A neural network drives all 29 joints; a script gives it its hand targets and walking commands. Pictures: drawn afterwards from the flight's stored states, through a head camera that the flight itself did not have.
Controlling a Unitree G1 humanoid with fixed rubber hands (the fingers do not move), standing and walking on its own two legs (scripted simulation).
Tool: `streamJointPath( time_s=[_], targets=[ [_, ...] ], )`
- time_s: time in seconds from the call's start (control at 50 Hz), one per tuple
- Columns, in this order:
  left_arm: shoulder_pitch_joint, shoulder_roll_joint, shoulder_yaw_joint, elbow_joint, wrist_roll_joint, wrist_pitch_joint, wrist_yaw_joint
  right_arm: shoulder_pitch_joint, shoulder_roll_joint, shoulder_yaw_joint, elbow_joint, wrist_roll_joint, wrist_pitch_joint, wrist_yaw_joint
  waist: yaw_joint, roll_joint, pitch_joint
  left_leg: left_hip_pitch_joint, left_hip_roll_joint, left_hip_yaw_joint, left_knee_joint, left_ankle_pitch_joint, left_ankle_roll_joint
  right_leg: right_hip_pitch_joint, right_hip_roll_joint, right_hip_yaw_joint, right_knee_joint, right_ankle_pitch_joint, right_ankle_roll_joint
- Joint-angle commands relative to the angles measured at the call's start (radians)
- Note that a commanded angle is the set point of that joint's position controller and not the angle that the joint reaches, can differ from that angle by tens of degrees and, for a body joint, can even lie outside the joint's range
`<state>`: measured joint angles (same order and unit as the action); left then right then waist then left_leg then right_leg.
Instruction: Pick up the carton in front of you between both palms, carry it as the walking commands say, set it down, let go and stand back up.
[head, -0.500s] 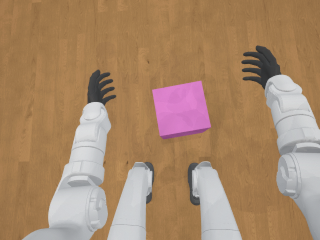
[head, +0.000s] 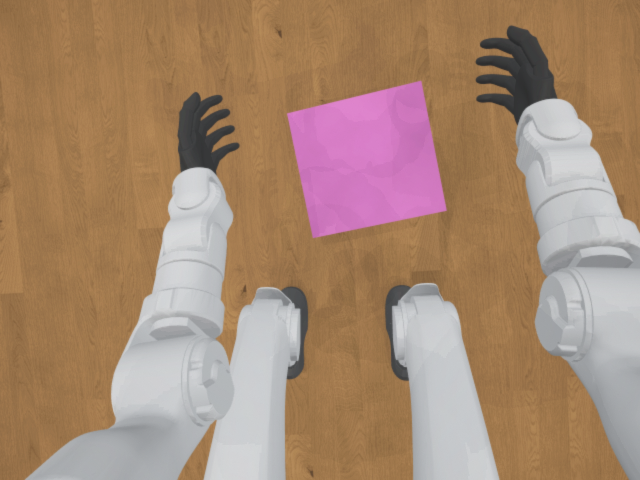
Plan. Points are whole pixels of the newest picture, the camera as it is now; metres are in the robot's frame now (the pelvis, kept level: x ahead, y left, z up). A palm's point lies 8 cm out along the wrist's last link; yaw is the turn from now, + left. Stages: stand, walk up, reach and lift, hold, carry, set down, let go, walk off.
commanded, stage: reach and lift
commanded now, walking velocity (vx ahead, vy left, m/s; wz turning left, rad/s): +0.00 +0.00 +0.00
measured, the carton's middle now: (364, 171) +0.46 -0.05 -0.43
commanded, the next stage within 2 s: none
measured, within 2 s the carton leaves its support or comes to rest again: leaves its support in 1.34 s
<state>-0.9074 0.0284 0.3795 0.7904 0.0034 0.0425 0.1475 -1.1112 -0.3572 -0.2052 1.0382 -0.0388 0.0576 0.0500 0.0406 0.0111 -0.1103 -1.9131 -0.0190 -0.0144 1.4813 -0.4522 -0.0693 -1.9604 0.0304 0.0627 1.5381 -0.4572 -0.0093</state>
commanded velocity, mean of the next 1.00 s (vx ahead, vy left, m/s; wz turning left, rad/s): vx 0.00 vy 0.00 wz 0.00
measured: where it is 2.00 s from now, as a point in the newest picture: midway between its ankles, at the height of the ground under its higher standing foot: (346, 348)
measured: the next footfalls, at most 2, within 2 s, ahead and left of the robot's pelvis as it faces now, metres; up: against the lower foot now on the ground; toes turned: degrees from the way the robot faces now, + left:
none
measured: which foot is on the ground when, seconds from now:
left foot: down 0.00-1.00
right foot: down 0.00-1.00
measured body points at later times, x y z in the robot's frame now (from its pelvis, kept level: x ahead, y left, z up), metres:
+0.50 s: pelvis -0.05 +0.01 -0.16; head +0.31 -0.03 +0.10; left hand +0.47 +0.16 -0.34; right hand +0.49 -0.22 -0.36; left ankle +0.09 +0.15 -0.52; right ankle +0.08 -0.11 -0.52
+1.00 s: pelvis -0.04 +0.01 -0.17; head +0.31 -0.05 +0.09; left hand +0.48 +0.13 -0.35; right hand +0.50 -0.20 -0.36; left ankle +0.09 +0.15 -0.52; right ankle +0.08 -0.11 -0.52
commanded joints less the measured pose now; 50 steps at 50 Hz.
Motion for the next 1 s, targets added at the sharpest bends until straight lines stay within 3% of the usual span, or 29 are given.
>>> streamJointPath(
  time_s=[0.0, 0.06, 0.14, 0.24, 0.32, 0.38, 0.48, 0.58, 0.64, 0.72, 0.86, 0.98],
  targets=[
    [-0.115, 0.101, -0.073, -0.11, -0.066, -0.034, 0.021, -0.204, -0.144, 0.034, -0.139, 0.064, -0.039, -0.018, -0.019, -0.144, -1.008, 0.275, -0.071, 0.101, 0.074, 0.397, -0.025, 0.712, 0.007, -0.013, 0.023, 0.592, 0.038],
    [-0.154, 0.118, -0.126, -0.155, -0.115, -0.03, 0.042, -0.236, -0.195, 0.066, -0.184, 0.119, -0.044, -0.025, -0.026, -0.136, -1.082, 0.325, -0.072, 0.101, 0.16, 0.401, -0.024, 0.654, 0.01, -0.035, 0.104, 0.532, 0.038],
    [-0.221, 0.134, -0.164, -0.198, -0.159, -0.004, 0.066, -0.291, -0.247, 0.092, -0.21, 0.166, -0.029, -0.025, -0.033, -0.127, -1.095, 0.351, -0.069, 0.108, 0.239, 0.31, -0.024, 0.565, 0.007, -0.062, 0.178, 0.374, 0.034],
    [-0.33, 0.148, -0.18, -0.12, -0.176, 0.027, 0.084, -0.368, -0.269, 0.114, -0.104, 0.193, -0.008, -0.016, -0.026, -0.102, -0.898, 0.301, -0.054, 0.107, 0.303, 0.118, -0.021, 0.367, -0.014, -0.069, 0.233, 0.116, 0.023],
    [-0.419, 0.162, -0.177, -0.016, -0.171, 0.023, 0.083, -0.441, -0.276, 0.135, 0.004, 0.206, -0.014, -0.013, -0.02, -0.085, -0.773, 0.266, -0.043, 0.099, 0.363, 0.061, -0.012, 0.271, -0.033, -0.054, 0.283, 0.03, 0.015],
    [-0.473, 0.174, -0.171, 0.057, -0.17, 0.007, 0.075, -0.491, -0.28, 0.153, 0.069, 0.21, -0.029, -0.017, -0.021, -0.08, -0.714, 0.239, -0.038, 0.094, 0.409, 0.062, -0.011, 0.241, -0.044, -0.039, 0.324, 0.021, 0.013],
    [-0.49, 0.147, -0.202, 0.202, -0.23, -0.023, 0.051, -0.542, -0.293, 0.2, 0.11, 0.226, -0.066, -0.037, -0.052, -0.101, -0.697, 0.195, -0.041, 0.094, 0.487, 0.119, -0.016, 0.259, -0.057, -0.023, 0.378, 0.086, 0.012],
    [-0.515, 0.141, -0.251, 0.222, -0.306, -0.047, 0.042, -0.575, -0.307, 0.225, 0.057, 0.237, -0.088, -0.058, -0.1, -0.125, -0.733, 0.142, -0.056, 0.105, 0.538, 0.164, -0.022, 0.33, -0.059, -0.021, 0.416, 0.183, 0.011],
    [-0.515, 0.132, -0.272, 0.193, -0.326, -0.053, 0.051, -0.57, -0.303, 0.234, 0.03, 0.249, -0.088, -0.059, -0.107, -0.114, -0.772, 0.132, -0.067, 0.118, 0.553, 0.189, -0.028, 0.399, -0.057, -0.017, 0.433, 0.239, 0.006],
    [-0.479, 0.128, -0.274, 0.184, -0.328, -0.05, 0.06, -0.524, -0.261, 0.256, 0.036, 0.259, -0.074, -0.059, -0.094, -0.14, -0.788, 0.092, -0.079, 0.128, 0.551, 0.176, -0.026, 0.463, -0.054, -0.014, 0.434, 0.267, 0.009],
    [-0.48, 0.148, -0.196, 0.236, -0.246, -0.06, 0.056, -0.522, -0.198, 0.259, 0.112, 0.245, -0.068, -0.05, -0.045, -0.131, -0.628, 0.034, -0.072, 0.118, 0.539, 0.137, -0.015, 0.302, -0.054, 0.008, 0.411, 0.187, 0.009],
    [-0.55, 0.044, -0.235, 0.233, -0.241, -0.072, 0.057, -0.585, -0.098, 0.309, 0.12, 0.247, -0.078, -0.052, -0.062, -0.113, -0.631, 0.091, -0.091, 0.103, 0.522, 0.143, -0.011, 0.262, -0.042, -0.002, 0.396, 0.156, 0.002]
  ],
)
